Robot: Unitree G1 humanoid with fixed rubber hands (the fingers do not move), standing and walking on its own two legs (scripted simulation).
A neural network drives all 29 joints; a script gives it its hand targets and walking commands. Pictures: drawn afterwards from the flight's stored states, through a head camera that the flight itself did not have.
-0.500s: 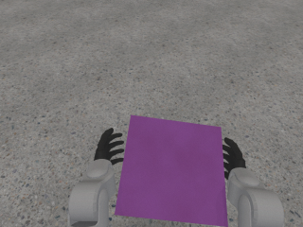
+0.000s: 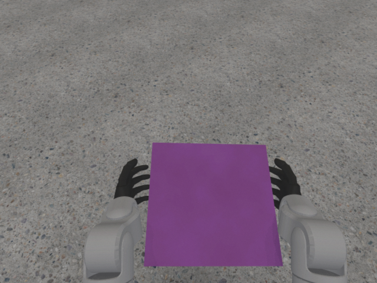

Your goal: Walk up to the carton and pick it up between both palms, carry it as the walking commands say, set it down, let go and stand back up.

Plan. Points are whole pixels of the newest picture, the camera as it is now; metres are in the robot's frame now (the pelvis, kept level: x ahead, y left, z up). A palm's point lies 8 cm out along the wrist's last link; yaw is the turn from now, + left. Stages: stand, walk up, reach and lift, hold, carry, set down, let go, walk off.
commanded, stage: carry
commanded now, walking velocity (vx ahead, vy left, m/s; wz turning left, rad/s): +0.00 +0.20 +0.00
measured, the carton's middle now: (203, 208) +0.28 +0.00 +0.00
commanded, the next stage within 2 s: none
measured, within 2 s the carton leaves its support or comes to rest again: neither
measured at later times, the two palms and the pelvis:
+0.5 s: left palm (52, 227) +0.20 +0.26 +0.09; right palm (228, 232) +0.20 -0.03 +0.10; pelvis -0.05 +0.13 +0.01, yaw -1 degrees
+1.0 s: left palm out of the picture +0.17 +0.44 +0.11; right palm (109, 256) +0.16 +0.15 +0.10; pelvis -0.09 +0.31 +0.01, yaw -4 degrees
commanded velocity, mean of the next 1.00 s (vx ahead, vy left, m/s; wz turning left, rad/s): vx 0.00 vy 0.20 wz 0.00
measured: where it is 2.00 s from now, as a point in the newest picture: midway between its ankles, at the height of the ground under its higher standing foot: outside the picture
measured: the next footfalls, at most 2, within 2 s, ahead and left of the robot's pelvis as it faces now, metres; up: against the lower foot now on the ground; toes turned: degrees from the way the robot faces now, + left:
right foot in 0.26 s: -0.01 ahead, -0.04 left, +0.00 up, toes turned -11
left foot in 0.60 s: +0.03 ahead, +0.31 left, +0.00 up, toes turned +6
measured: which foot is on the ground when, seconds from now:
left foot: down 0.00-0.28, up 0.30-0.58, down 0.60-0.98, up 1.00-1.00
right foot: down 0.00-0.00, up 0.02-0.24, down 0.26-0.60, up 0.62-0.96, down 0.98-1.00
